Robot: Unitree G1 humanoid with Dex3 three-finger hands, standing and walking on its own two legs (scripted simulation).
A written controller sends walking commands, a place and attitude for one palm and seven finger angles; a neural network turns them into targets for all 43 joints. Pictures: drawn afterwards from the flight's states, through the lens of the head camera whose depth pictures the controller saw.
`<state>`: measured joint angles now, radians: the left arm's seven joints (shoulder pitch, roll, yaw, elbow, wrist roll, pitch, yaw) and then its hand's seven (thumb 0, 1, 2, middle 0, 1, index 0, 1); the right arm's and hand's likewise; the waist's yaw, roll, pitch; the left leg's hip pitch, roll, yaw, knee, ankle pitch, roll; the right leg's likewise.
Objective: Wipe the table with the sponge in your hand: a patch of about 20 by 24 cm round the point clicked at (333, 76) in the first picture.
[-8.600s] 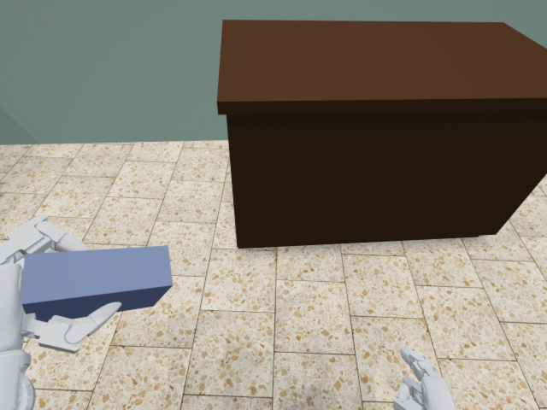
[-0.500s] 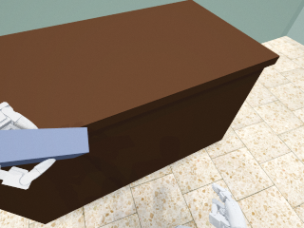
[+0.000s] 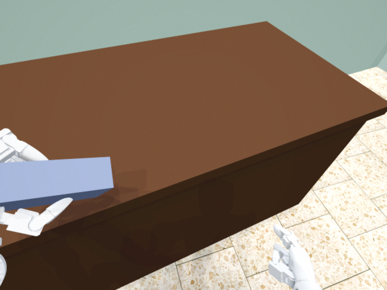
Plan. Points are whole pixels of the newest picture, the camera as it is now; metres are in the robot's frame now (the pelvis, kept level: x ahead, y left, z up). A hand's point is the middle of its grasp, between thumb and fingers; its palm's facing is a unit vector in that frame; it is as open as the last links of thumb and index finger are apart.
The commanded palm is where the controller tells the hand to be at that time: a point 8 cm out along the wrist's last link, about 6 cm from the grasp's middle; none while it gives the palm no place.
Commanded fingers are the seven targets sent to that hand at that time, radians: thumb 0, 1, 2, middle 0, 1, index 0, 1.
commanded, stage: come to a stop and stand still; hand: left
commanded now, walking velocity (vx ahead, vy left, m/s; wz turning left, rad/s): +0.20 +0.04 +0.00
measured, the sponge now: (73, 182) +0.24 +0.20 +0.17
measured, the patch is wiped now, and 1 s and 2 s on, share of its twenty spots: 0.00 0.00 0.00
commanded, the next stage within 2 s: look again from close up in 1.64 s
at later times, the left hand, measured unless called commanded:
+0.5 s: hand (29, 148) +0.28 +0.27 +0.19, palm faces +0.34 -0.84 -0.42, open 9.2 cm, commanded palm +0.22 +0.32 +0.19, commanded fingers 0.00 0.10 1.30 -1.20 -1.60 -1.20 -1.60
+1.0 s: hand (22, 153) +0.29 +0.30 +0.17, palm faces +0.30 -0.86 -0.42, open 9.2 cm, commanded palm +0.23 +0.34 +0.19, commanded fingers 0.00 0.10 1.30 -1.20 -1.60 -1.20 -1.60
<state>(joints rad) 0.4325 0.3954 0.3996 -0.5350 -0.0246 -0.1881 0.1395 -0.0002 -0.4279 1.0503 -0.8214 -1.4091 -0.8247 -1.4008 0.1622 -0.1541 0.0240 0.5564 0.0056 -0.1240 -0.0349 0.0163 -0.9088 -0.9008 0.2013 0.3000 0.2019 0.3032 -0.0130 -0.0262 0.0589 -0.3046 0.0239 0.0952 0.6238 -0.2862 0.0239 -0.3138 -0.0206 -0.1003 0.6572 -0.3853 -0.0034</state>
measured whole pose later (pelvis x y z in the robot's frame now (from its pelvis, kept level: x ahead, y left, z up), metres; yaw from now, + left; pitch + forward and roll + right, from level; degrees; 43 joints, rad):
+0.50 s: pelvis +0.06 +0.04 +0.01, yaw -1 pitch -1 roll -1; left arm 0.48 0.40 0.37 -0.59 -0.05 -0.15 0.13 0.00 -0.43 1.05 -0.82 -1.41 -0.82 -1.40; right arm 0.15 -0.14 0.05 0.57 0.00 -0.10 -0.02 0.02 -0.91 -0.90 0.20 0.30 0.21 0.30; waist -0.01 0.00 0.07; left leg -0.27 0.05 0.08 0.50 -0.22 0.01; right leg -0.20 0.05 -0.05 0.43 -0.20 -0.04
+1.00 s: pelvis +0.06 +0.06 +0.02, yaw -1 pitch +0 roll -1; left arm 0.45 0.42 0.36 -0.49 -0.04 -0.23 0.08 0.00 -0.43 1.05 -0.83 -1.41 -0.83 -1.40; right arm 0.24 -0.20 0.00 0.58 0.00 -0.15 -0.04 0.02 -0.91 -0.90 0.20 0.30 0.20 0.30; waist 0.00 -0.05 0.07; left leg -0.26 0.02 0.09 0.48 -0.22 0.04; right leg -0.21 0.02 -0.04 0.43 -0.22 -0.02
